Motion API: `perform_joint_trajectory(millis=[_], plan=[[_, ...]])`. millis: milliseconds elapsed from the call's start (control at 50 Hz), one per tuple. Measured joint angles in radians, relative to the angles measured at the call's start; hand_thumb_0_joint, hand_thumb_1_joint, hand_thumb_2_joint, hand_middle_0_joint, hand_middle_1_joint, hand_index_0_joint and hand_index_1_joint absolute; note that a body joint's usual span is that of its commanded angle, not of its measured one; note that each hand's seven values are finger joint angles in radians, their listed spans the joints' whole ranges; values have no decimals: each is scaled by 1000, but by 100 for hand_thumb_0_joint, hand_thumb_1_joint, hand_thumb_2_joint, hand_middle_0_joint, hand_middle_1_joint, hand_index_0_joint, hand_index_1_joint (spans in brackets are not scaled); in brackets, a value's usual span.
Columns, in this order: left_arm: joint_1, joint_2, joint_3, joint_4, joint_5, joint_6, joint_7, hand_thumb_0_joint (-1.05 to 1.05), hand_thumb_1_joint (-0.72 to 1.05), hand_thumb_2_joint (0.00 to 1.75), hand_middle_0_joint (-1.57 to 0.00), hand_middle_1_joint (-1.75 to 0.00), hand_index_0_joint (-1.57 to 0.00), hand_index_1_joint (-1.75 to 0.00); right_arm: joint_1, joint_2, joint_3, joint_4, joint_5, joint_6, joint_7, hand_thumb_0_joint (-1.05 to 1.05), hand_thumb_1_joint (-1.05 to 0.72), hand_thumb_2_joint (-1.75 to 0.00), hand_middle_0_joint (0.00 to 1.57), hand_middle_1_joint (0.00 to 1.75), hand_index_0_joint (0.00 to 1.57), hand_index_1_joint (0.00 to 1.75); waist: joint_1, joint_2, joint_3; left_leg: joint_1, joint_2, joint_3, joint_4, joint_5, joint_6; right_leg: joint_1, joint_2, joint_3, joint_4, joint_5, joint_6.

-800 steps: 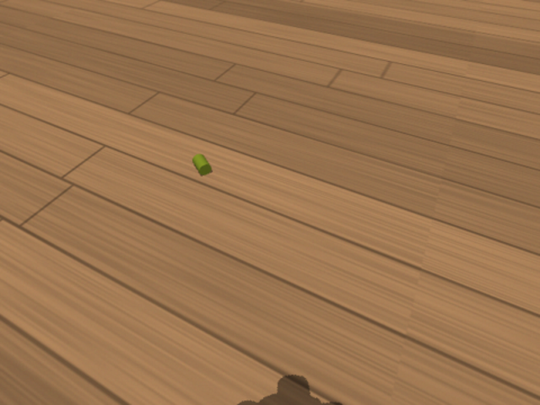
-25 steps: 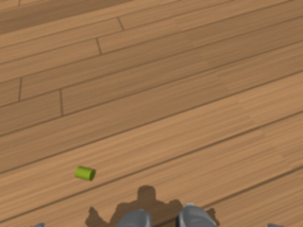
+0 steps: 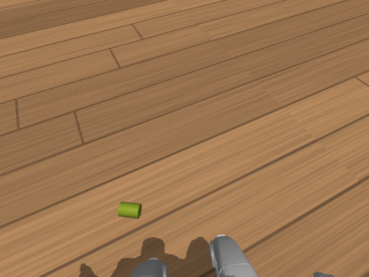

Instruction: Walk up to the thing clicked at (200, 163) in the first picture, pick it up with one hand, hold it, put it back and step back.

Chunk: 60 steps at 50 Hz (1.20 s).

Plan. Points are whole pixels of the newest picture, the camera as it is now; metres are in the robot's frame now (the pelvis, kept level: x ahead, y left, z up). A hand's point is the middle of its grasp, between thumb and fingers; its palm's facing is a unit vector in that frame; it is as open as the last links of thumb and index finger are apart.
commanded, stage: walk up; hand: left
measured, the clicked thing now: (130, 209) +0.49 +0.28 -0.69
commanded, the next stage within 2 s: none
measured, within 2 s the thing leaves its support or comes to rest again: neither
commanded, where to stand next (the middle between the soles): +0.06 +0.10 m, yaw -12 degrees
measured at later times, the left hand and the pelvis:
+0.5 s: hand out of the picture +0.06 +0.49 -0.12, palm faces -0.13 -0.85 -0.52, open 7.4 cm; pelvis -0.07 +0.20 -0.01, yaw -9 degrees
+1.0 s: hand out of the picture +0.13 +0.38 -0.13, palm faces -0.31 -0.89 -0.33, open 7.4 cm; pelvis -0.03 +0.15 +0.02, yaw -16 degrees
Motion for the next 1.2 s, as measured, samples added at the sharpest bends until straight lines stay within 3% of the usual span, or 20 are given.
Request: perform_joint_trajectory(millis=[80,160,180,220,260,320,400,440,460,500,580,660,760,820,920,940,980,1020,1080,1200], plan=[[5,-53,-24,-13,-16,-14,-13,1,91,90,-21,-30,-21,-30,40,1,4,-11,-2,-6,-3,1,-90,-90,21,30,21,30,-17,4,13,25,-31,54,-114,74,52,103,14,-122,-165,-2,14],[30,-104,-52,-42,-16,-28,-15,1,90,90,-21,-30,-21,-30,47,-33,-15,-31,-5,13,-3,1,-90,-90,21,30,21,30,-14,35,14,5,-54,126,-122,88,95,257,-4,-157,-458,99,0],[31,-116,-54,-44,-9,-34,-12,1,90,90,-21,-30,-21,-30,37,-42,-22,-29,0,18,-4,1,-90,-90,21,30,21,30,-7,61,25,-8,-42,130,-91,80,90,283,7,-155,-503,87,-10],[31,-125,-57,-54,12,-33,-10,0,90,89,-21,-30,-21,-30,11,-40,-30,-14,9,29,-10,1,-90,-90,21,30,20,30,3,94,52,-44,-51,61,36,-16,10,280,17,-149,-482,94,-6],[25,-113,-57,-53,21,-28,-4,0,90,89,-22,-30,-21,-30,6,-23,-24,-4,10,39,-16,1,-91,-90,20,30,20,30,18,78,44,-95,-68,-1,216,-79,-34,267,-10,-129,-457,99,-6],[4,-108,-50,-41,25,-24,2,1,90,89,-22,-30,-22,-30,-3,-22,-18,21,25,30,-6,1,-91,-90,20,30,20,29,36,58,18,-117,-39,-86,346,-31,-44,257,-61,-93,-461,119,4],[-6,-101,-42,-35,55,-15,-35,1,90,89,-21,-30,-21,-30,-11,-48,-14,59,56,-8,3,1,-91,-90,21,30,20,30,53,33,-42,13,22,-125,149,-25,-32,212,-110,-12,-444,113,18],[-15,-92,-39,-37,66,2,-63,1,90,90,-21,-30,-21,-30,8,-62,-13,81,63,-44,-7,1,-91,-90,21,30,20,30,52,23,-77,124,33,-103,-62,-32,-59,178,-119,31,-400,51,12],[-26,-81,-33,-36,68,15,-73,1,90,90,-21,-30,-21,-30,13,-56,-15,99,59,-66,-20,1,-91,-90,21,30,20,30,51,-10,-79,144,7,-78,-83,-58,-87,161,-127,78,-356,-5,-6],[-28,-68,-16,-27,66,40,-83,1,90,90,-21,-30,-21,-30,42,-44,-2,126,46,-100,-39,1,-91,-90,21,30,20,30,56,-54,-90,147,-19,-34,-48,-67,-84,131,-78,154,-251,-66,-19],[-30,-38,-2,26,63,51,-124,1,91,90,-21,-30,-21,-30,100,-15,24,212,37,-131,-65,1,-91,-90,21,30,21,30,21,-74,-110,190,9,-36,-94,-43,-43,82,-6,64,-108,43,20],[-38,3,35,25,51,67,-169,1,91,90,-21,-30,-21,-30,158,3,31,257,45,-167,-83,1,-90,-90,21,30,21,30,19,-142,-80,252,22,-20,-207,19,-64,46,-3,66,-90,176,37],[-30,1,46,26,44,96,-205,1,91,90,-21,-30,-20,-30,192,-31,10,286,42,-169,-98,1,-90,-90,21,30,21,30,30,-167,-47,284,48,3,-290,51,-71,65,-20,103,-137,246,55],[-27,-13,36,41,37,104,-211,1,91,90,-21,-30,-20,-30,191,-57,1,274,41,-176,-99,1,-90,-90,21,30,21,30,35,-172,-34,300,62,27,-317,50,-81,110,-51,94,-238,222,59],[-53,-50,7,58,26,87,-211,1,91,90,-21,-30,-20,-30,166,-91,5,229,39,-172,-91,1,-90,-90,21,30,21,30,36,-144,-24,308,104,59,-283,0,-103,245,-103,-22,-521,99,33],[-64,-61,5,59,25,76,-207,1,91,90,-21,-30,-20,-30,154,-99,8,222,41,-166,-89,1,-90,-90,21,30,21,30,35,-123,-17,298,124,55,-245,-21,-96,270,-91,-41,-566,152,37],[-96,-90,1,56,26,52,-199,1,91,90,-21,-30,-21,-30,123,-104,15,215,51,-152,-92,1,-90,-90,21,30,20,30,23,-57,20,246,165,-21,-94,-17,-42,298,-54,-85,-551,169,51],[-98,-102,-6,33,23,33,-187,1,91,90,-21,-30,-21,-30,88,-78,32,215,67,-136,-95,1,-91,-90,20,30,20,30,37,-68,21,171,89,-97,81,-68,-12,302,-61,-70,-522,140,46],[-86,-127,-23,11,11,26,-175,1,91,90,-21,-30,-21,-30,37,-50,48,201,81,-138,-94,1,-91,-90,20,30,20,30,55,-60,7,65,11,-107,217,-98,4,338,-70,-49,-562,143,28],[-86,-134,-50,10,14,19,-142,0,91,90,-21,-30,-21,-30,-18,-21,68,184,92,-159,-83,1,-91,-90,21,30,20,30,68,-6,-26,13,-8,-30,-64,45,-11,361,-57,-60,-561,114,31]])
